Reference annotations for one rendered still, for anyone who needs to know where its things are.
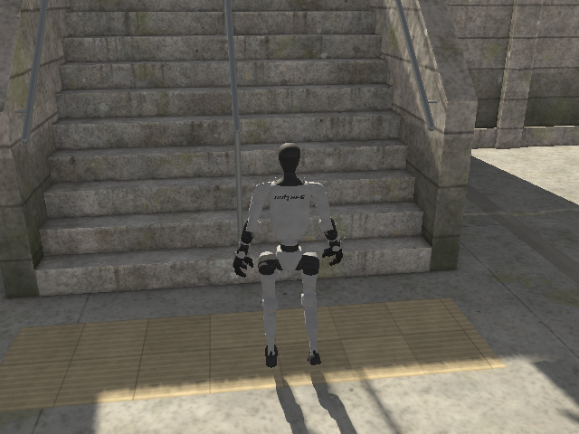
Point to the robot left hand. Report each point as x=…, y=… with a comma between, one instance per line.
x=237, y=263

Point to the robot right thigh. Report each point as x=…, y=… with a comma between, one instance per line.
x=309, y=272

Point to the robot left upper arm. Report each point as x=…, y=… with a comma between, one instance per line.
x=260, y=191

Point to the robot right hand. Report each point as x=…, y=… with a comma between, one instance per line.
x=329, y=252

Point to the robot right upper arm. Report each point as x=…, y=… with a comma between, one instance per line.
x=317, y=190

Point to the robot right forearm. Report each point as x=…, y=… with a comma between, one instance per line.
x=332, y=238

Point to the robot left foot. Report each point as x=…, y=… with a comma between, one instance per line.
x=271, y=360

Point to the robot left forearm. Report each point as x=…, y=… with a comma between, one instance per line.
x=245, y=242

